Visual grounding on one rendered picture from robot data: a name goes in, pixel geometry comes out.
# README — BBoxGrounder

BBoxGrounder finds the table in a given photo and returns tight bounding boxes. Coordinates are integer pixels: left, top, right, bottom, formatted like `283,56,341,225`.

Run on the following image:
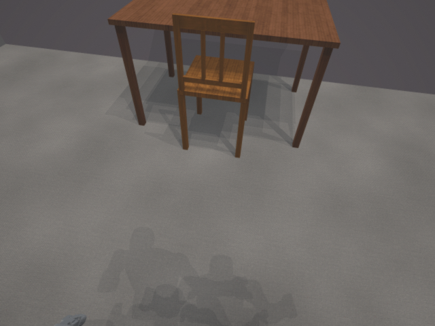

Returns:
108,0,341,148

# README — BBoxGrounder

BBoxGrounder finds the chair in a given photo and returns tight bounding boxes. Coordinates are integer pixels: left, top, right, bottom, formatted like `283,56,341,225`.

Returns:
172,13,255,158

